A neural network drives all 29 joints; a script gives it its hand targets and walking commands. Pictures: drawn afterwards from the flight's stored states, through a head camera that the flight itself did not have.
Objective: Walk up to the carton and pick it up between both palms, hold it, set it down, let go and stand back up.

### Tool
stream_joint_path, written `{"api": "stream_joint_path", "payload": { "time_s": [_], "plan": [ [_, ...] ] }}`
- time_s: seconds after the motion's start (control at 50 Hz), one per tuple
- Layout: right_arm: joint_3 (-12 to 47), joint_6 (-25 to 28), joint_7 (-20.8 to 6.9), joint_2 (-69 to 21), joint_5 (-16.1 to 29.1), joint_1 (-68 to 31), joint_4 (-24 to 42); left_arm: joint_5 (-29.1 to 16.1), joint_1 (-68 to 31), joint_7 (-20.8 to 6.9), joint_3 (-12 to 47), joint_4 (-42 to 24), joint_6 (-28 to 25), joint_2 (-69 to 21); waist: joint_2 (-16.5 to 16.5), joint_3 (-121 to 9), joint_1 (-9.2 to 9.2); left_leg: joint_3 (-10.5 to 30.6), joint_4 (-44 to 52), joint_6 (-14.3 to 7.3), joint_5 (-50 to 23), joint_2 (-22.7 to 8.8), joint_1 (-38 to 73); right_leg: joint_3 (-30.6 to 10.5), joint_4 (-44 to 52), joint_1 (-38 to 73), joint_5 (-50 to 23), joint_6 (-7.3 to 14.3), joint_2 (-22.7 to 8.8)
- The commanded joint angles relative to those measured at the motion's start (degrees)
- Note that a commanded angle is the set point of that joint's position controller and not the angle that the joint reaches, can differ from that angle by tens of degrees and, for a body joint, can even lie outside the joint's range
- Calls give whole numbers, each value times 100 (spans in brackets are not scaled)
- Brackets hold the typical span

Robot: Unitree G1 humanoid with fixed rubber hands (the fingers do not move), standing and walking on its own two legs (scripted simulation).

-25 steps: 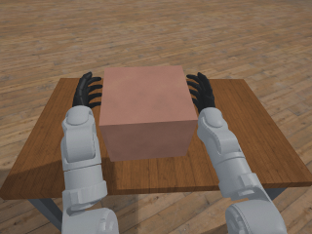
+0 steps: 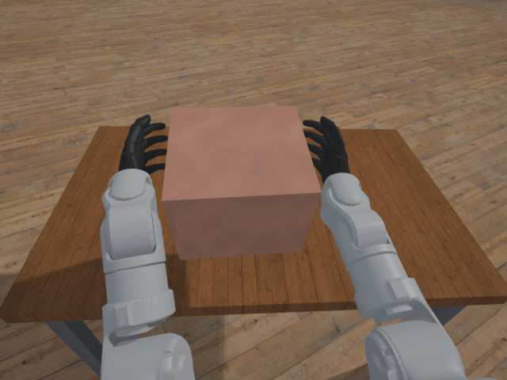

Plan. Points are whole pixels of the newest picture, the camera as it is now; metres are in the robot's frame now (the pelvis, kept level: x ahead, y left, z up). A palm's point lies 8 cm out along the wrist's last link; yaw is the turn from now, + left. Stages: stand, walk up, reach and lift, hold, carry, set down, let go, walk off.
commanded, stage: hold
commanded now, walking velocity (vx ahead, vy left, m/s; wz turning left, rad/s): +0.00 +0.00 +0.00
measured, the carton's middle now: (238, 182) +0.38 +0.01 +0.14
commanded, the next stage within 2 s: none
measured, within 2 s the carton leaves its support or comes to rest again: neither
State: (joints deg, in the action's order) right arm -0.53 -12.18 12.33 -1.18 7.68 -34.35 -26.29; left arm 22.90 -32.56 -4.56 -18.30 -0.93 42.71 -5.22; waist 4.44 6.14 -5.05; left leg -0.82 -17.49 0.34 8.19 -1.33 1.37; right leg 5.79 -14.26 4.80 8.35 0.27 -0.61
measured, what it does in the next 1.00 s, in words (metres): stands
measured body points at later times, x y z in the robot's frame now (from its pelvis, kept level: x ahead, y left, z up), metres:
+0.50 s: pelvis +0.00 +0.00 +0.00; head -0.03 +0.03 +0.45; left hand +0.37 +0.15 +0.19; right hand +0.37 -0.14 +0.17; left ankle +0.03 +0.12 -0.75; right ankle +0.01 -0.11 -0.75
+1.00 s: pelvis +0.00 +0.00 +0.00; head -0.03 +0.03 +0.45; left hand +0.37 +0.15 +0.18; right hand +0.36 -0.14 +0.17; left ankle +0.03 +0.12 -0.75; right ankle +0.01 -0.11 -0.75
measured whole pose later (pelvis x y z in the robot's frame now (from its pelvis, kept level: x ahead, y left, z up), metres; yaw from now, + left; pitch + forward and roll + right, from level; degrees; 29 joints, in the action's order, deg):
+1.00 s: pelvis +0.00 +0.00 +0.00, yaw +0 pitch -10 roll -1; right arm -0.2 -12.2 13.2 -1.2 8.2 -33.2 -24.3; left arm 22.5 -31.9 -4.8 -17.6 -1.9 42.5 -5.0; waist 4.4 6.4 -5.7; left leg -0.8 -18.0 0.2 8.3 -1.3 0.8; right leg 6.1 -14.1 4.6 8.2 0.2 -0.6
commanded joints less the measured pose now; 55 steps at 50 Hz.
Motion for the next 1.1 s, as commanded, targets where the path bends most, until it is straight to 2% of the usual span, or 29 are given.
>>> {"api": "stream_joint_path", "payload": {
  "time_s": [0.0, 0.06, 0.18, 0.28, 0.32, 0.38, 0.42, 0.46, 0.5, 0.54, 0.62, 0.68, 0.74, 0.88, 0.94, 1.04, 1.08],
  "plan": [
    [2006, 287, -493, -2687, 234, -3802, 1522, -792, -2788, -728, 2662, -181, -233, -2419, -416, -1742, -55, -298, 151, 15, -796, 270, 416, 176, 74, 285, -790, -222, 285],
    [2037, 287, -513, -2659, 274, -3681, 1485, -754, -2694, -729, 2637, -206, -223, -2424, -457, -1751, -47, -288, 105, 38, -1010, 269, 459, 170, 55, 334, -934, -204, 299],
    [2073, 312, -509, -2650, 299, -3676, 1662, -859, -2770, -704, 2903, -491, -251, -2482, -589, -2014, -169, -257, 8, 135, -1259, 262, 666, 197, 28, 259, -999, -183, 315],
    [1792, 280, -587, -2599, 86, -3698, 1377, -809, -2893, -694, 2679, -167, -255, -2411, -480, -1650, -136, -271, 256, 23, -401, 236, 348, 216, 105, 73, -271, -174, 268],
    [1798, 350, -616, -2595, 70, -3765, 1468, -814, -2844, -676, 2661, -136, -267, -2429, -475, -1786, -97, -293, 225, 23, -528, 231, 384, 222, 94, 114, -362, -161, 270],
    [2066, 416, -581, -2714, 203, -3965, 1686, -838, -2847, -662, 2683, -206, -312, -2444, -416, -2176, 27, -280, 41, 19, -1131, 257, 541, 196, -11, 360, -1005, -198, 310],
    [2179, 409, -538, -2729, 264, -3912, 1626, -805, -2827, -661, 2656, -210, -331, -2392, -420, -2179, 41, -292, -8, 14, -1215, 289, 536, 166, -31, 442, -1215, -219, 297],
    [2170, 369, -519, -2680, 270, -3885, 1560, -757, -2781, -668, 2610, -155, -287, -2384, -413, -2055, 22, -289, 38, -5, -1094, 289, 521, 153, -5, 432, -1136, -225, 287],
    [2054, 295, -523, -2686, 195, -3774, 1333, -706, -2808, -693, 2496, -52, -249, -2342, -345, -1750, 10, -329, 172, -48, -670, 292, 413, 139, 58, 318, -764, -238, 255],
    [1958, 296, -539, -2700, 161, -3736, 1342, -722, -2835, -703, 2535, -119, -229, -2375, -393, -1725, -21, -331, 215, -38, -623, 263, 392, 170, 69, 276, -623, -207, 273],
    [1977, 289, -516, -2685, 224, -3665, 1329, -717, -2818, -739, 2566, -200, -218, -2401, -438, -1745, -67, -327, 130, 30, -944, 277, 511, 164, 71, 349, -877, -216, 288],
    [1949, 261, -496, -2708, 206, -3666, 1297, -705, -2819, -766, 2543, -86, -226, -2369, -398, -1583, -113, -312, 148, 3, -823, 293, 449, 164, 98, 315, -920, -255, 257],
    [2040, 306, -459, -2710, 224, -3825, 1608, -745, -2761, -790, 2610, -99, -213, -2362, -384, -1798, -92, -323, 137, -25, -780, 313, 387, 142, 65, 435, -1062, -274, 234],
    [2273, 354, -448, -2700, 337, -3682, 1829, -905, -2713, -690, 2891, -500, -333, -2460, -474, -2228, -128, -217, -89, 73, -1518, 276, 709, 196, -56, 470, -1552, -250, 321],
    [2282, 307, -464, -2685, 343, -3728, 1723, -823, -2743, -654, 2771, -381, -300, -2383, -454, -2058, -14, -241, -18, 30, -1240, 281, 600, 190, -17, 369, -1205, -237, 306],
    [2002, 258, -553, -2601, 235, -3740, 1542, -754, -2704, -654, 2628, -167, -184, -2394, -488, -1659, 12, -269, 198, -11, -649, 223, 425, 173, 110, 122, -391, -160, 286],
    [1829, 235, -577, -2615, 150, -3677, 1352, -719, -2788, -669, 2569, -101, -179, -2405, -509, -1479, -43, -290, 301, -19, -430, 211, 332, 192, 134, 67, -214, -149, 293]
  ]
}}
